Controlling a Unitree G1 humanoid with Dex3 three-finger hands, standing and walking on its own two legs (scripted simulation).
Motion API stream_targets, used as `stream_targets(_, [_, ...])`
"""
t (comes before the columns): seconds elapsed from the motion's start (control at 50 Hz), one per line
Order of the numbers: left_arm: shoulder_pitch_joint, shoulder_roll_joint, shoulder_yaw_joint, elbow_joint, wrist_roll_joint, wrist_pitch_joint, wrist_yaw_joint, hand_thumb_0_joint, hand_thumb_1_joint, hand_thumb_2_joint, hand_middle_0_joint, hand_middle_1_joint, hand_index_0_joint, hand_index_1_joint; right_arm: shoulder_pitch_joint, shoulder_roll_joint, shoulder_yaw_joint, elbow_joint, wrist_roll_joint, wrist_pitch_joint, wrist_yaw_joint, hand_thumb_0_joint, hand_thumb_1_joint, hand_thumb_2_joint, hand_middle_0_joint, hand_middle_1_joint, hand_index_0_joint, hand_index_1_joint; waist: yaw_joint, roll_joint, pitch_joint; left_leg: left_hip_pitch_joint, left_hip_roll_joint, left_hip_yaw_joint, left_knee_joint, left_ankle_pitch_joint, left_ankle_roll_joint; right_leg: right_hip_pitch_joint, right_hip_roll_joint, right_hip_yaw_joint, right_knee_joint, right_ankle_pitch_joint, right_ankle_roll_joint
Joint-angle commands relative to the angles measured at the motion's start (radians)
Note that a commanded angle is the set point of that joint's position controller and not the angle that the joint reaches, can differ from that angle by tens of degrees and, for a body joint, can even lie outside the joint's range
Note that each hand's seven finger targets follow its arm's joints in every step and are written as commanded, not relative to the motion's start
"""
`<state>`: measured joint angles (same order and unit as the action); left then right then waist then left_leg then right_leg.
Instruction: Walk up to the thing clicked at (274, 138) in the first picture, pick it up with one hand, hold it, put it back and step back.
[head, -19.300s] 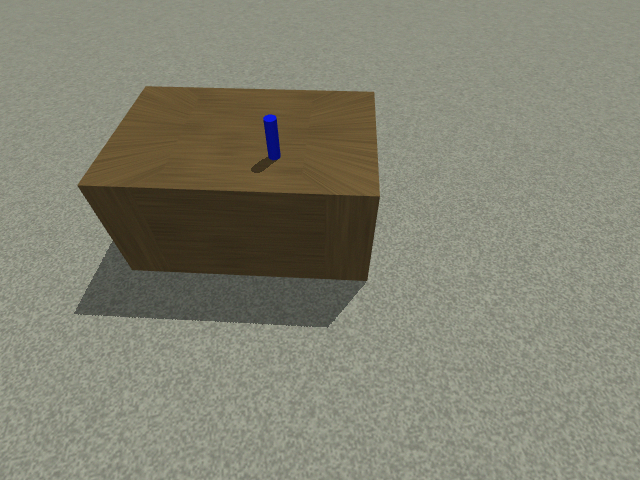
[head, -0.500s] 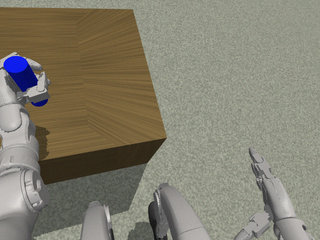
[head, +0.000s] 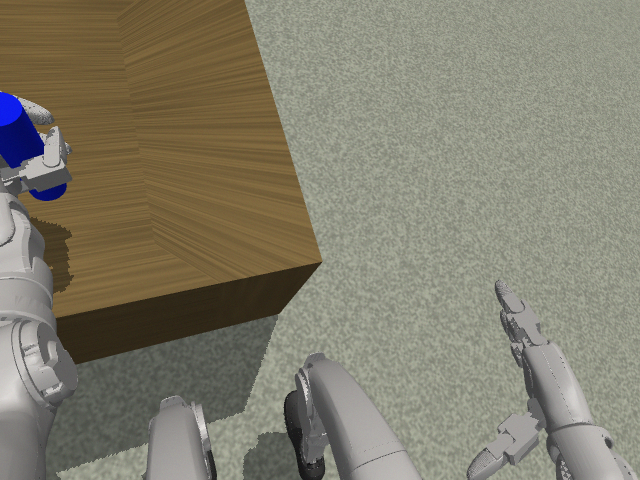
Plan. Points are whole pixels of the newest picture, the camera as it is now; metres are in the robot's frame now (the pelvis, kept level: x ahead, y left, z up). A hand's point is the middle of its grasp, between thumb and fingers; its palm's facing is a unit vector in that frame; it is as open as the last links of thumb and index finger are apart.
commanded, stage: lower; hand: left
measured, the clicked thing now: (26, 153) +0.54 +0.21 -0.02
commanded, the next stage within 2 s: loosen in 0.94 s
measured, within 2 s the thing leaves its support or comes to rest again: rests again in 0.82 s
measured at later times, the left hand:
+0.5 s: hand (53, 163) +0.55 +0.20 -0.06, palm faces +0.20 -0.98 -0.03, open 5.1 cm
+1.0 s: hand (62, 171) +0.55 +0.20 -0.09, palm faces +0.20 -0.98 -0.03, open 5.1 cm
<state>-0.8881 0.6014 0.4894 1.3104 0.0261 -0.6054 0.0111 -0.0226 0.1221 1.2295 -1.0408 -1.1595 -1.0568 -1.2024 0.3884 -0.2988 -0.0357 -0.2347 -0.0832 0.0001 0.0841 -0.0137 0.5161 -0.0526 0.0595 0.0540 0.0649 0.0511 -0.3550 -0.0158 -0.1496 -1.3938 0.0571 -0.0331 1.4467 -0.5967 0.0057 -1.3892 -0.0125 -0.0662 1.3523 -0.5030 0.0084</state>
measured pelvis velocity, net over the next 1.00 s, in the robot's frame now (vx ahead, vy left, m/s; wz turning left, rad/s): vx -0.01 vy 0.00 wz -0.03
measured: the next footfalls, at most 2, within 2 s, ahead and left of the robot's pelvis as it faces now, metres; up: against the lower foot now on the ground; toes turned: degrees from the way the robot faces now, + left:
none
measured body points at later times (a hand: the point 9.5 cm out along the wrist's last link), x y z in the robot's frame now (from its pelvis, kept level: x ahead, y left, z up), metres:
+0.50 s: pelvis -0.01 +0.00 -0.03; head +0.20 +0.07 +0.36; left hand +0.53 +0.25 -0.06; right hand +0.16 -0.26 +0.05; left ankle +0.03 +0.11 -0.58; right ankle +0.06 -0.13 -0.58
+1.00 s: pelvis -0.01 +0.00 -0.04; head +0.21 +0.09 +0.34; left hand +0.54 +0.25 -0.09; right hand +0.16 -0.25 +0.05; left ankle +0.03 +0.11 -0.58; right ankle +0.06 -0.13 -0.58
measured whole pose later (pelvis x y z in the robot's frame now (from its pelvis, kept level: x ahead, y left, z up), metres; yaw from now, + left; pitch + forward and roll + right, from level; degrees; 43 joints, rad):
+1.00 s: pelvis -0.01 +0.00 -0.04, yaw -2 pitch +35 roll -6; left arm -0.92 0.70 0.51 1.29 0.08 -0.60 0.03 -0.02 0.12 1.23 -1.04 -1.16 -1.05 -1.21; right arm 0.42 -0.32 -0.06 -0.39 -0.08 -0.02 0.11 -0.01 0.52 -0.05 0.06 0.05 0.07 0.05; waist -0.44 -0.04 -0.15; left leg -1.60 0.06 -0.06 1.62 -0.64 0.01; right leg -1.58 -0.01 -0.08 1.50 -0.53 0.02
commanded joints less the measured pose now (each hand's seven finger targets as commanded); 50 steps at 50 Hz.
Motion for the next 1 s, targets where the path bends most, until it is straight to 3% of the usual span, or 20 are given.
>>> stream_targets(0.0, [-0.388, 0.237, 0.010, -0.181, -0.004, -0.088, -0.003, 0.000, 0.576, 1.379, -1.460, -1.528, -1.474, -1.526, 0.070, -0.181, -0.139, -0.192, 0.007, -0.049, -0.022, 0.000, 0.533, -0.055, 0.050, 0.050, 0.050, 0.050, -0.015, 0.287, -0.595, 0.387, -0.036, -0.038, -0.141, 0.397, -0.002, 0.323, 0.046, 0.020, -0.093, 0.316, -0.038])
stream_targets(0.04, [-0.389, 0.244, 0.023, -0.182, -0.009, -0.093, -0.002, 0.000, 0.564, 1.377, -1.449, -1.518, -1.460, -1.519, 0.042, -0.190, -0.145, -0.224, 0.007, -0.055, -0.022, 0.000, 0.530, -0.056, 0.050, 0.050, 0.050, 0.050, -0.019, 0.299, -0.606, 0.388, -0.035, -0.041, -0.132, 0.381, -0.002, 0.294, 0.046, 0.022, -0.086, 0.297, -0.039])
stream_targets(0.06, [-0.415, 0.283, 0.033, -0.218, 0.001, -0.099, 0.005, 0.000, 0.557, 1.376, -1.450, -1.512, -1.458, -1.516, 0.083, -0.184, -0.151, -0.169, 0.003, -0.051, -0.022, 0.000, 0.528, -0.057, 0.050, 0.050, 0.049, 0.050, -0.020, 0.346, -0.602, 0.388, -0.036, -0.035, -0.125, 0.361, -0.003, 0.285, 0.042, 0.031, -0.084, 0.279, -0.038])
stream_targets(0.1, [-0.414, 0.244, 0.009, -0.196, 0.003, -0.099, 0.004, 0.000, 0.543, 1.354, -1.437, -1.500, -1.447, -1.501, 0.050, -0.168, -0.124, -0.244, 0.003, -0.057, -0.017, 0.000, 0.527, -0.057, 0.050, 0.050, 0.050, 0.050, -0.031, 0.324, -0.606, 0.368, -0.036, -0.040, -0.126, 0.332, -0.003, 0.293, 0.043, 0.027, -0.084, 0.258, -0.037])
stream_targets(0.16, [-0.428, 0.309, 0.033, -0.240, 0.008, -0.104, 0.002, 0.000, 0.537, 1.358, -1.437, -1.496, -1.445, -1.499, 0.088, -0.180, -0.137, -0.197, 0.002, -0.050, -0.017, 0.000, 0.527, -0.057, 0.050, 0.050, 0.050, 0.050, -0.026, 0.391, -0.632, 0.399, -0.032, -0.039, -0.100, 0.397, -0.009, 0.259, 0.043, 0.026, -0.056, 0.294, -0.041])
stream_targets(0.18, [-0.411, 0.284, 0.026, -0.208, 0.005, -0.097, -0.004, 0.000, 0.541, 1.352, -1.437, -1.494, -1.446, -1.496, 0.051, -0.197, -0.143, -0.274, 0.005, -0.055, -0.017, 0.000, 0.527, -0.057, 0.050, 0.050, 0.050, 0.050, -0.033, 0.363, -0.658, 0.422, -0.029, -0.048, -0.097, 0.419, -0.010, 0.256, 0.047, 0.018, -0.054, 0.305, -0.043])
stream_targets(0.24, [-0.407, 0.313, 0.032, -0.207, 0.015, -0.087, -0.002, 0.000, 0.556, 1.351, -1.435, -1.492, -1.443, -1.494, 0.089, -0.191, -0.147, -0.227, 0.004, -0.048, -0.016, 0.000, 0.528, -0.057, 0.050, 0.050, 0.050, 0.050, -0.033, 0.371, -0.613, 0.362, -0.035, -0.040, -0.086, 0.380, -0.006, 0.257, 0.043, 0.027, -0.050, 0.294, -0.038])
stream_targets(0.32, [-0.423, 0.315, 0.032, -0.230, 0.017, -0.080, -0.001, 0.000, 0.545, 1.366, -1.447, -1.508, -1.454, -1.511, 0.085, -0.186, -0.151, -0.249, 0.004, -0.050, -0.014, 0.000, 0.526, -0.057, 0.050, 0.050, 0.050, 0.050, -0.042, 0.391, -0.631, 0.359, -0.032, -0.040, -0.072, 0.360, -0.006, 0.243, 0.044, 0.033, -0.045, 0.272, -0.039])
stream_targets(0.38, [-0.396, 0.288, 0.020, -0.194, 0.020, -0.073, -0.004, 0.000, 0.534, 1.365, -1.448, -1.514, -1.457, -1.516, 0.055, -0.198, -0.161, -0.280, 0.008, -0.053, -0.015, 0.000, 0.525, -0.057, 0.050, 0.050, 0.049, 0.050, -0.050, 0.363, -0.592, 0.328, -0.030, -0.043, -0.077, 0.324, -0.005, 0.220, 0.046, 0.025, -0.047, 0.242, -0.039])
stream_targets(0.48, [-0.401, 0.324, 0.035, -0.232, 0.020, -0.074, -0.004, 0.000, 0.555, 1.385, -1.458, -1.537, -1.471, -1.534, 0.095, -0.198, -0.159, -0.300, 0.012, -0.053, -0.015, 0.000, 0.535, -0.054, 0.050, 0.050, 0.050, 0.050, -0.052, 0.383, -0.634, 0.337, -0.031, -0.043, -0.067, 0.353, -0.005, 0.242, 0.046, 0.023, -0.030, 0.271, -0.039])
stream_targets(0.56, [-0.383, 0.292, 0.021, -0.197, 0.022, -0.067, 0.001, 0.000, 0.528, 1.358, -1.434, -1.504, -1.444, -1.505, 0.083, -0.201, -0.166, -0.289, 0.013, -0.054, -0.015, 0.000, 0.533, -0.055, 0.050, 0.050, 0.050, 0.050, -0.053, 0.380, -0.579, 0.344, -0.026, -0.054, -0.072, 0.331, -0.011, 0.169, 0.052, 0.009, -0.023, 0.232, -0.043])
stream_targets(0.58, [-0.409, 0.316, 0.030, -0.239, 0.026, -0.074, 0.005, 0.000, 0.542, 1.365, -1.437, -1.508, -1.448, -1.508, 0.102, -0.202, -0.175, -0.276, 0.010, -0.052, -0.014, 0.000, 0.533, -0.055, 0.050, 0.050, 0.050, 0.050, -0.058, 0.400, -0.595, 0.346, -0.028, -0.050, -0.066, 0.338, -0.010, 0.171, 0.050, 0.011, -0.021, 0.241, -0.044])
stream_targets(0.6, [-0.385, 0.296, 0.019, -0.213, 0.024, -0.071, 0.001, 0.000, 0.539, 1.358, -1.430, -1.499, -1.439, -1.501, 0.094, -0.202, -0.162, -0.307, 0.013, -0.054, -0.011, 0.000, 0.534, -0.055, 0.050, 0.050, 0.050, 0.050, -0.056, 0.385, -0.608, 0.362, -0.026, -0.054, -0.066, 0.359, -0.012, 0.171, 0.053, 0.005, -0.018, 0.251, -0.045])
stream_targets(0.64, [-0.397, 0.329, 0.032, -0.253, 0.030, -0.075, -0.001, 0.000, 0.535, 1.356, -1.424, -1.498, -1.435, -1.497, 0.125, -0.196, -0.168, -0.281, 0.012, -0.054, -0.011, 0.000, 0.533, -0.055, 0.050, 0.050, 0.050, 0.050, -0.051, 0.423, -0.623, 0.376, -0.028, -0.047, -0.051, 0.382, -0.013, 0.177, 0.050, 0.015, -0.011, 0.270, -0.044])
stream_targets(0.68, [-0.387, 0.285, 0.019, -0.221, 0.025, -0.070, -0.004, 0.000, 0.521, 1.341, -1.413, -1.484, -1.424, -1.483, 0.114, -0.191, -0.161, -0.278, 0.013, -0.057, -0.008, 0.000, 0.534, -0.055, 0.050, 0.050, 0.050, 0.050, -0.057, 0.408, -0.593, 0.366, -0.025, -0.055, -0.047, 0.403, -0.015, 0.149, 0.055, 0.004, 0.001, 0.280, -0.047])
stream_targets(0.74, [-0.396, 0.315, 0.028, -0.239, 0.034, -0.072, 0.005, 0.000, 0.508, 1.340, -1.415, -1.483, -1.425, -1.484, 0.116, -0.200, -0.166, -0.290, 0.009, -0.057, -0.007, 0.000, 0.533, -0.055, 0.050, 0.050, 0.050, 0.050, -0.056, 0.422, -0.624, 0.379, -0.024, -0.054, -0.028, 0.451, -0.014, 0.157, 0.053, 0.007, 0.010, 0.313, -0.045])
stream_targets(0.84, [-0.382, 0.279, 0.008, -0.181, 0.045, -0.065, 0.015, 0.000, 0.490, 1.348, -1.412, -1.492, -1.424, -1.491, 0.099, -0.207, -0.166, -0.302, 0.008, -0.053, -0.004, 0.000, 0.539, -0.053, 0.050, 0.050, 0.049, 0.050, -0.066, 0.407, -0.575, 0.345, -0.022, -0.064, -0.044, 0.379, -0.017, 0.113, 0.054, -0.002, 0.012, 0.250, -0.048])
stream_targets(0.88, [-0.411, 0.326, 0.027, -0.245, 0.048, -0.075, 0.021, 0.000, 0.515, 1.339, -1.411, -1.481, -1.422, -1.480, 0.105, -0.208, -0.174, -0.310, 0.008, -0.056, -0.002, 0.000, 0.540, -0.053, 0.050, 0.050, 0.049, 0.050, -0.061, 0.433, -0.626, 0.364, -0.023, -0.060, -0.021, 0.416, -0.015, 0.121, 0.054, 0.002, 0.028, 0.279, -0.048])
stream_targets(0.92, [-0.405, 0.315, 0.027, -0.240, 0.048, -0.074, 0.019, 0.000, 0.529, 1.339, -1.414, -1.481, -1.425, -1.480, 0.113, -0.210, -0.180, -0.319, 0.009, -0.057, -0.001, 0.000, 0.539, -0.053, 0.050, 0.050, 0.049, 0.050, -0.068, 0.423, -0.640, 0.355, -0.023, -0.060, -0.016, 0.430, -0.015, 0.142, 0.056, 0.000, 0.034, 0.299, -0.047])
stream_targets(0.98, [-0.377, 0.259, -0.005, -0.159, 0.051, -0.063, 0.018, 0.000, 0.516, 1.338, -1.403, -1.477, -1.413, -1.477, 0.099, -0.211, -0.176, -0.326, 0.010, -0.055, -0.001, 0.000, 0.541, -0.053, 0.050, 0.050, 0.049, 0.050, -0.086, 0.393, -0.570, 0.314, -0.023, -0.063, -0.031, 0.354, -0.014, 0.106, 0.055, -0.004, 0.020, 0.245, -0.046])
